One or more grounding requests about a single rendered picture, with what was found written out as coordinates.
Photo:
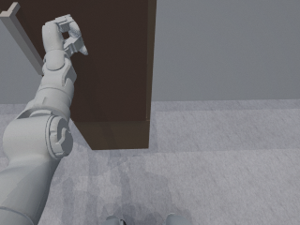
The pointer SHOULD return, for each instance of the robot right shin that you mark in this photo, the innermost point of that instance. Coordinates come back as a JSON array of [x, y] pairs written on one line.
[[170, 215]]

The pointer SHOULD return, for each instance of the cupboard door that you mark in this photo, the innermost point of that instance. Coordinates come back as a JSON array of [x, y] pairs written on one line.
[[111, 81]]

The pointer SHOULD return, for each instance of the robot left hand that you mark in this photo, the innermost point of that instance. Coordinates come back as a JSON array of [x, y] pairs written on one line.
[[53, 39]]

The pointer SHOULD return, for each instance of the robot right thigh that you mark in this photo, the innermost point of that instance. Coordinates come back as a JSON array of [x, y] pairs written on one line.
[[176, 220]]

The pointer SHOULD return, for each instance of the handle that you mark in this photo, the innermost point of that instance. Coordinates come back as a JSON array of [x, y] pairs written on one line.
[[14, 27]]

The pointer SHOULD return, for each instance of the left robot forearm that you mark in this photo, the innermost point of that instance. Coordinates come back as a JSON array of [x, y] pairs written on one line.
[[56, 91]]

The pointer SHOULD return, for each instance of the robot left upper arm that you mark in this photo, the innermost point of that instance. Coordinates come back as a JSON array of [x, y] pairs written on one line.
[[34, 147]]

